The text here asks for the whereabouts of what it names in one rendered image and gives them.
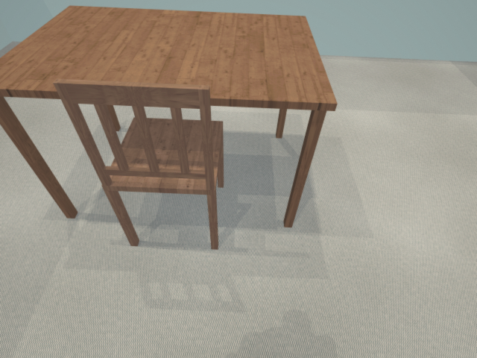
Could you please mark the table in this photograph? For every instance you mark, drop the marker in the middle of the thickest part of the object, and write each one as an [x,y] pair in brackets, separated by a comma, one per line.
[247,59]

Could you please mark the chair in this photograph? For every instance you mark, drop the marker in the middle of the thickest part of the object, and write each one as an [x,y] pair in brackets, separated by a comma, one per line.
[156,155]

